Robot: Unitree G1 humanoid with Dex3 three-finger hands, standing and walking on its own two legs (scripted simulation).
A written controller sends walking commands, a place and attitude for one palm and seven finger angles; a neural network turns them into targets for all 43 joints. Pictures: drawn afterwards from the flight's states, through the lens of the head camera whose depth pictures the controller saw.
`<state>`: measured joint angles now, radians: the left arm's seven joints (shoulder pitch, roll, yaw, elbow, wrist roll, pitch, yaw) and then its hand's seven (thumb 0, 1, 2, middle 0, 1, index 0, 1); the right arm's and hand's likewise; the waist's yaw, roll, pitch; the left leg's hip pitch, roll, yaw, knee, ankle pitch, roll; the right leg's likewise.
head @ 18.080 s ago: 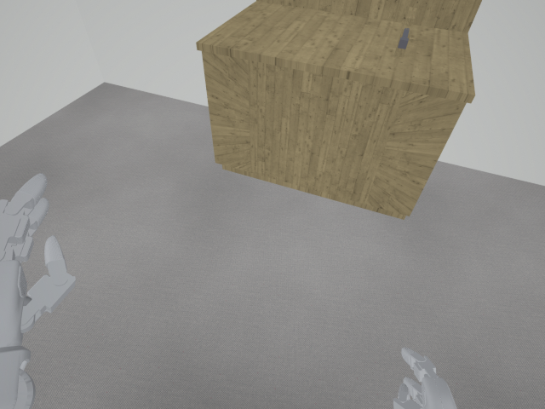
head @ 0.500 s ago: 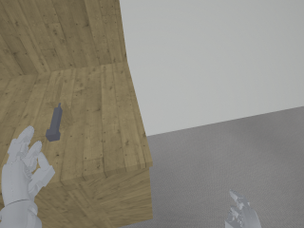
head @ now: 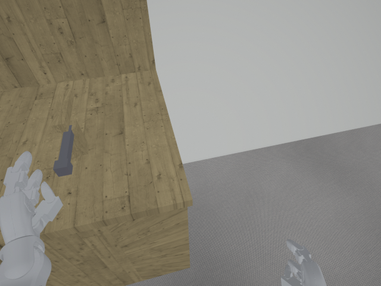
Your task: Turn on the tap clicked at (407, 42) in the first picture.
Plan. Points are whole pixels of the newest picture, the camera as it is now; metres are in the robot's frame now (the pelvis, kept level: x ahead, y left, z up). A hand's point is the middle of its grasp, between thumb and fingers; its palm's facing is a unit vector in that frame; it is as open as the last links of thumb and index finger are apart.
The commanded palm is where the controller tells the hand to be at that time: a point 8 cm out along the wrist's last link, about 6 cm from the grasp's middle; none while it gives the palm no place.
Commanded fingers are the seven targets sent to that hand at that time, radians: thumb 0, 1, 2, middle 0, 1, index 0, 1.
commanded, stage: reach beside the lever's end, fingers flat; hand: left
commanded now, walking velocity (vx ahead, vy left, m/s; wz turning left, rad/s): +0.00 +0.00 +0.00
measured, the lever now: (63, 167) +0.33 +0.32 +0.07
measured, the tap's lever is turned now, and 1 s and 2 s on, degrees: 0 0 3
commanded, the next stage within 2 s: push the lever round in 1.22 s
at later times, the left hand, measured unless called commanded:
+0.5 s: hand (55, 188) +0.27 +0.30 +0.08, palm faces +0.55 -0.83 -0.12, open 7.8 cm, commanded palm +0.22 +0.34 +0.08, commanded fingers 0.00 0.90 0.90 -0.15 -0.16 -0.15 -0.16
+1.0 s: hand (49, 182) +0.29 +0.33 +0.07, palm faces +0.56 -0.82 -0.12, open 7.8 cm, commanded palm +0.24 +0.36 +0.07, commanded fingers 0.00 0.90 0.90 -0.15 -0.15 -0.15 -0.15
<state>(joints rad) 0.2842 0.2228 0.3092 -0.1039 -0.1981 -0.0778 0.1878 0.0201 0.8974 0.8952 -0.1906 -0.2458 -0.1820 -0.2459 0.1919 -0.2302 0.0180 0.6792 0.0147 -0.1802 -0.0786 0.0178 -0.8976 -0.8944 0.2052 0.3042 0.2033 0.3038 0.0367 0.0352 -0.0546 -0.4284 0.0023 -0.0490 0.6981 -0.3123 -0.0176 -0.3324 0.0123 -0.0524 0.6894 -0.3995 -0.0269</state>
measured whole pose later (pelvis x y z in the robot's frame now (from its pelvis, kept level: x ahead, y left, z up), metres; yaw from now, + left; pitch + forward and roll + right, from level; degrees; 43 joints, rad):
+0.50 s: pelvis +0.00 +0.00 +0.00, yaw +0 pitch +5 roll -1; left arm 0.09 0.27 0.40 0.17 -0.20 -0.17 0.13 0.02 0.90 0.90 -0.17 -0.18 -0.16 -0.18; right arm 0.20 -0.24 0.01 0.70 0.02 -0.16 -0.08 0.02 -0.90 -0.89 0.21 0.30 0.20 0.30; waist 0.02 0.03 -0.06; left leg -0.50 0.00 -0.05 0.74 -0.32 -0.01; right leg -0.40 0.01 -0.05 0.72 -0.41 -0.02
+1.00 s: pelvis +0.00 +0.01 -0.01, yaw -1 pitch +8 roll -2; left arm -0.01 0.34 0.49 0.35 -0.21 -0.24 0.06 0.02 0.90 0.90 -0.16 -0.15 -0.15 -0.15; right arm 0.23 -0.25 -0.01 0.70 0.02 -0.13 -0.08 0.02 -0.90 -0.89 0.21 0.30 0.20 0.30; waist 0.00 0.03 -0.07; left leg -0.59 0.01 -0.05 0.80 -0.35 -0.01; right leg -0.48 0.02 -0.05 0.77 -0.42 -0.02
